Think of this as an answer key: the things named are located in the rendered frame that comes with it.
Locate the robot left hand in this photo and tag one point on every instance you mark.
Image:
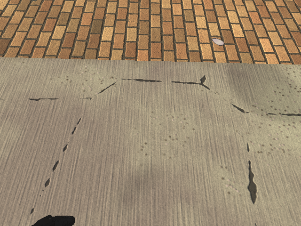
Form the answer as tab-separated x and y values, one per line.
55	221

